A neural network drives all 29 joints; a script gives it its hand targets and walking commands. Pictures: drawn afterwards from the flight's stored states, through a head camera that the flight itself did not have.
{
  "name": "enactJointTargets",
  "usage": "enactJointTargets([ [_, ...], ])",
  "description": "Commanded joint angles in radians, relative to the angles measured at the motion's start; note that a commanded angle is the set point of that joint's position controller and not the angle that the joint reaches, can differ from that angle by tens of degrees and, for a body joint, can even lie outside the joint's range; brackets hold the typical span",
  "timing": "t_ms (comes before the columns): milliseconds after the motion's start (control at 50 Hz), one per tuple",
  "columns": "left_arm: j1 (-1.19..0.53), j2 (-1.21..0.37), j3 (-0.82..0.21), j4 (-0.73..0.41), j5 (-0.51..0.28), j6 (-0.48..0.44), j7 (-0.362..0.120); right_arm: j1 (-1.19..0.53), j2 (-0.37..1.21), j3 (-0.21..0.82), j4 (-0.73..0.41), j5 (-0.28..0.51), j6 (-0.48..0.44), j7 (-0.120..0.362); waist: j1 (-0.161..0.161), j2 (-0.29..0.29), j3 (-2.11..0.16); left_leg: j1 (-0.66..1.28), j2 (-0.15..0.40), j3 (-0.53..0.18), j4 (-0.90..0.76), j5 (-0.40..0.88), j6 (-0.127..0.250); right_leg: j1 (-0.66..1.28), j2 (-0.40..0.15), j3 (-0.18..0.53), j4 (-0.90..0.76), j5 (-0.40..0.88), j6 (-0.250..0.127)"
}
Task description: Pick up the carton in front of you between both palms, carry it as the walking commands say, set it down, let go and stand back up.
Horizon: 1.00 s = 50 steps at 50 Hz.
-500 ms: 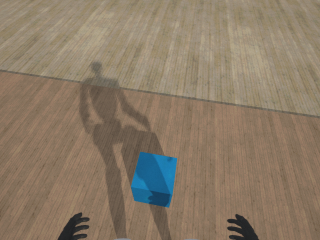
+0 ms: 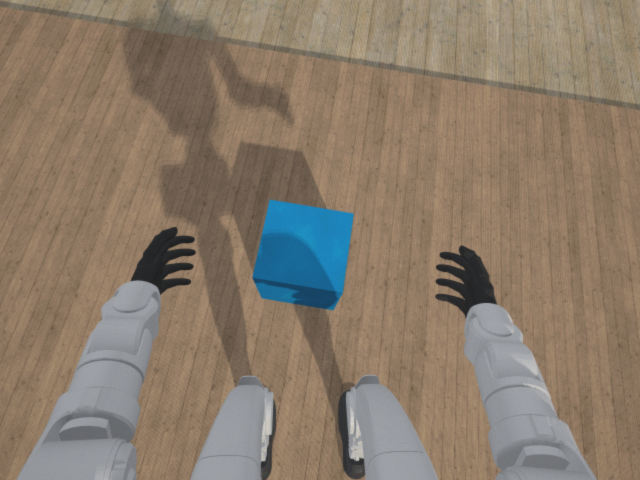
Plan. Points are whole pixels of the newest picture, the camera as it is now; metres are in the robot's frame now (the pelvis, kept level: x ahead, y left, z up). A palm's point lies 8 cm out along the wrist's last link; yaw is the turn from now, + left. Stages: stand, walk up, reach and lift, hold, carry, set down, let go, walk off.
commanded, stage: reach and lift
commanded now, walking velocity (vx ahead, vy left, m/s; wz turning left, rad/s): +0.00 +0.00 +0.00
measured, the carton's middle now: (304, 259) +0.51 +0.01 -0.58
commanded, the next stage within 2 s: none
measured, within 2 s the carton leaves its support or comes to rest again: neither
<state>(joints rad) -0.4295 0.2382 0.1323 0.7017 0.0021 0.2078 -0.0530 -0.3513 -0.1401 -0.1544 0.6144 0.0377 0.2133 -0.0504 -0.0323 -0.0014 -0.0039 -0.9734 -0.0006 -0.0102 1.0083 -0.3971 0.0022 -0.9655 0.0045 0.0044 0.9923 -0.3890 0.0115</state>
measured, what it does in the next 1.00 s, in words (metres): lowers itself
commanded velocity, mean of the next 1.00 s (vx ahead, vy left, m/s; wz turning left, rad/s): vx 0.00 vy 0.00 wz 0.00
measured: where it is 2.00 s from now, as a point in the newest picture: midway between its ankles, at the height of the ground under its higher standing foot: (306, 451)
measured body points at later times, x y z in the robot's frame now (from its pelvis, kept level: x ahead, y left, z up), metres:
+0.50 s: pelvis -0.03 +0.01 -0.04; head +0.29 +0.02 +0.28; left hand +0.54 +0.20 -0.14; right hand +0.48 -0.20 -0.14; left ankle +0.04 +0.12 -0.67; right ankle +0.04 -0.13 -0.67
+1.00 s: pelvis -0.03 +0.01 -0.16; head +0.34 +0.02 +0.10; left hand +0.55 +0.18 -0.34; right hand +0.49 -0.20 -0.33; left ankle +0.04 +0.12 -0.67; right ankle +0.04 -0.13 -0.67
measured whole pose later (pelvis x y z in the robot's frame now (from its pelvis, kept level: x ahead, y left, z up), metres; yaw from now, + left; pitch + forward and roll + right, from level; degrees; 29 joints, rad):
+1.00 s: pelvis -0.03 +0.01 -0.16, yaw -3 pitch +54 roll -4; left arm -1.38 0.38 0.26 1.07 0.07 0.11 -0.01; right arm -1.21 -0.13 -0.44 0.84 -0.03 0.11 -0.13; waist -0.06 0.00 0.00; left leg -2.00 -0.06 -0.07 1.57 -0.51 -0.01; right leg -1.98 0.05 0.04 1.53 -0.48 0.06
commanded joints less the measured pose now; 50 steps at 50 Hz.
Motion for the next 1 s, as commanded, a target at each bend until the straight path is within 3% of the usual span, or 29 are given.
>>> enactJointTargets([
  [0, -0.279, 0.122, 0.044, -0.028, 0.0, -0.006, 0.001, -0.232, -0.076, -0.05, -0.054, 0.004, -0.005, -0.026, -0.009, 0.035, -0.553, 0.23, -0.037, -0.005, -0.067, 0.321, -0.024, 0.128, 0.039, -0.02, -0.068, 0.303, 0.038],
  [240, -0.877, 0.231, 0.091, 0.166, 0.016, -0.004, 0.0, -0.751, -0.095, -0.157, 0.036, -0.008, -0.004, -0.083, -0.036, 0.065, -0.801, 0.124, -0.052, -0.002, -0.056, 0.196, -0.021, -0.015, 0.052, -0.052, -0.05, 0.178, 0.051],
  [360, -1.108, 0.277, 0.109, 0.255, 0.038, -0.006, -0.013, -0.934, -0.099, -0.218, 0.074, -0.031, -0.001, -0.092, -0.054, 0.089, -0.895, 0.111, -0.056, -0.008, -0.034, 0.23, -0.016, -0.076, 0.055, -0.065, -0.03, 0.201, 0.055],
  [500, -1.256, 0.291, 0.149, 0.276, 0.103, -0.011, -0.031, -1.037, -0.09, -0.293, 0.047, -0.085, -0.007, -0.08, -0.07, 0.126, -1.037, 0.212, -0.064, -0.015, 0.019, 0.469, -0.017, -0.124, 0.069, -0.081, -0.004, 0.356, 0.058],
  [600, -1.223, 0.243, 0.188, 0.256, 0.148, -0.032, -0.035, -0.979, -0.053, -0.331, 0.025, -0.129, -0.039, -0.059, -0.07, 0.146, -1.099, 0.286, -0.056, -0.04, 0.076, 0.775, -0.015, -0.217, 0.079, -0.076, 0.017, 0.522, 0.061],
  [660, -1.175, 0.196, 0.221, 0.252, 0.174, -0.055, -0.033, -0.943, -0.026, -0.358, 0.038, -0.158, -0.071, -0.045, -0.062, 0.149, -1.047, 0.24, -0.045, -0.063, 0.122, 0.879, -0.017, -0.345, 0.08, -0.069, 0.05, 0.556, 0.066],
  [700, -1.145, 0.176, 0.24, 0.255, 0.186, -0.068, -0.028, -0.931, -0.014, -0.371, 0.052, -0.172, -0.091, -0.039, -0.053, 0.141, -1.011, 0.154, -0.043, -0.066, 0.155, 0.858, -0.022, -0.399, 0.081, -0.065, 0.088, 0.548, 0.069],
  [820, -1.098, 0.167, 0.242, 0.283, 0.173, -0.108, 0.003, -0.938, -0.008, -0.379, 0.107, -0.183, -0.127, -0.044, -0.034, 0.083, -0.942, -0.265, -0.06, -0.03, 0.307, 0.606, -0.037, -0.454, 0.079, -0.053, 0.299, 0.487, 0.084],
  [980, -1.258, 0.315, 0.072, 0.259, 0.009, -0.119, 0.064, -1.086, -0.118, -0.225, 0.125, -0.013, -0.121, -0.096, -0.027, 0.077, -1.169, -0.423, -0.064, 0.005, 0.615, 0.489, -0.041, -0.429, 0.073, -0.057, 0.619, 0.496, 0.087],
])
